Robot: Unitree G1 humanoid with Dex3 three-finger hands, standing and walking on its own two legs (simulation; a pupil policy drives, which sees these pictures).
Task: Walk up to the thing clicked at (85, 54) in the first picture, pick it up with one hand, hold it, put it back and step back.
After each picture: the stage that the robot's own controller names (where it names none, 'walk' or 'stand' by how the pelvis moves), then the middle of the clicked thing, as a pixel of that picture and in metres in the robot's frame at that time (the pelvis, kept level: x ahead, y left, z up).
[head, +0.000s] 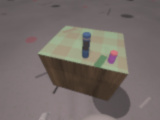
stand; (86, 46) +0.66 +0.09 +0.05
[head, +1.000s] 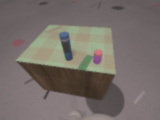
walk; (66, 48) +0.55 +0.25 +0.08
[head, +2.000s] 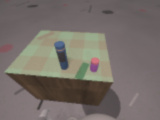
stand; (62, 57) +0.48 +0.25 +0.06
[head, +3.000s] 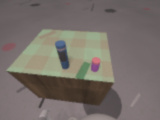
stand; (63, 56) +0.48 +0.25 +0.06
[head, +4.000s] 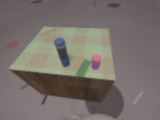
stand; (63, 54) +0.49 +0.26 +0.06
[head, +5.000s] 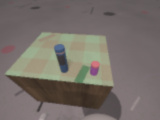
stand; (62, 60) +0.46 +0.25 +0.05
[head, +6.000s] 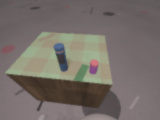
stand; (61, 58) +0.47 +0.26 +0.05
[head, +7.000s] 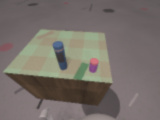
rise first; (61, 57) +0.47 +0.26 +0.05
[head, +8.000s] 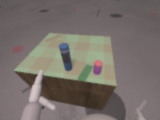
rise first; (66, 58) +0.47 +0.25 +0.06
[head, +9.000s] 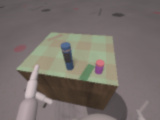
go down; (68, 57) +0.48 +0.25 +0.06
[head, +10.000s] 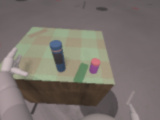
go down; (59, 58) +0.44 +0.23 +0.08
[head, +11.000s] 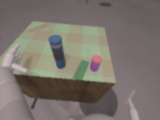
close in; (58, 54) +0.45 +0.23 +0.10
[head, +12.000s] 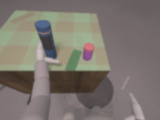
close; (48, 43) +0.49 +0.25 +0.13
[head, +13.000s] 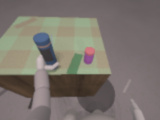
lift; (48, 54) +0.42 +0.25 +0.12
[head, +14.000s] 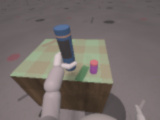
lift; (67, 51) +0.34 +0.16 +0.27
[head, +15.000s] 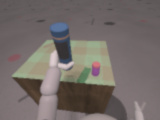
hold; (64, 51) +0.32 +0.16 +0.29
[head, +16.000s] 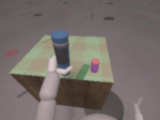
hold; (62, 56) +0.32 +0.18 +0.24
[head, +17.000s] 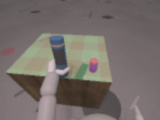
crouch; (60, 58) +0.35 +0.21 +0.19
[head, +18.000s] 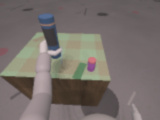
lower; (51, 39) +0.44 +0.25 +0.26
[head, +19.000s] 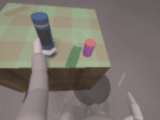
lower; (46, 38) +0.51 +0.25 +0.14
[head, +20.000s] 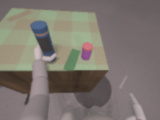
lower; (46, 45) +0.47 +0.25 +0.13
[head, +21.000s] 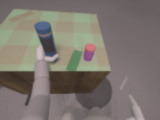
lower; (48, 45) +0.47 +0.24 +0.13
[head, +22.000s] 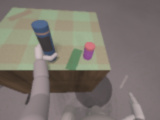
lower; (47, 44) +0.48 +0.25 +0.13
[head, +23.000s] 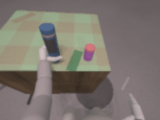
open; (52, 46) +0.47 +0.22 +0.13
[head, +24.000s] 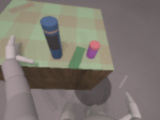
sink last; (54, 42) +0.47 +0.22 +0.13
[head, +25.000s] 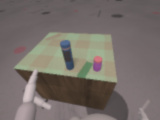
sink last; (68, 56) +0.47 +0.24 +0.10
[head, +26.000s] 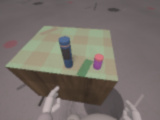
stand; (66, 54) +0.46 +0.22 +0.10
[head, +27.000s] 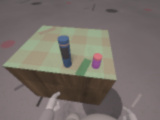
stand; (65, 53) +0.47 +0.22 +0.11
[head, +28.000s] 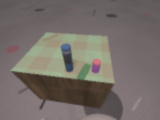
walk; (67, 59) +0.48 +0.22 +0.05
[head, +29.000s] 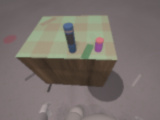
walk; (70, 40) +0.60 +0.21 +0.07
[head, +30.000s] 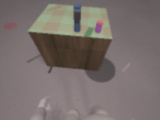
walk; (77, 19) +0.90 +0.19 +0.07
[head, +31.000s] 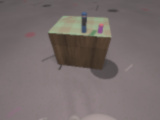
stand; (84, 23) +1.15 +0.20 +0.07
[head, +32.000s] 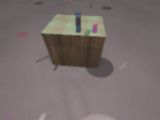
stand; (78, 22) +1.14 +0.23 +0.05
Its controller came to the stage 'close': yes
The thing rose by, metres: 0.23
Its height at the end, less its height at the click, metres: +0.00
